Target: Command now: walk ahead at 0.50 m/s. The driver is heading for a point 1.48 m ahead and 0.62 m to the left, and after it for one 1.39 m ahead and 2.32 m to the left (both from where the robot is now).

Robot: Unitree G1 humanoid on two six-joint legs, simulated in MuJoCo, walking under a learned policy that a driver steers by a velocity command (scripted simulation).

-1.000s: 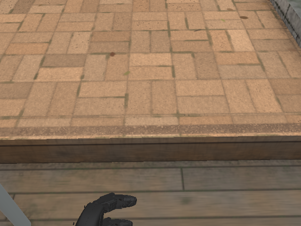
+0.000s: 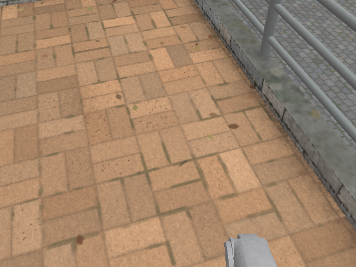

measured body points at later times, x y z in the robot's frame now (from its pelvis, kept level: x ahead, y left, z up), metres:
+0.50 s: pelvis +0.29 -0.03 +0.15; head +0.30 -0.03 +0.60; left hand +0.20 +0.19 +0.00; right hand +0.49 -0.21 +0.03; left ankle +0.36 +0.14 -0.45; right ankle +0.25 -0.13 -0.58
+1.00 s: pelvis +0.54 +0.13 +0.16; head +0.55 +0.14 +0.61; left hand +0.57 +0.42 +0.06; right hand +0.62 -0.10 +0.02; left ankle +0.49 +0.17 -0.58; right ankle +0.65 -0.01 -0.49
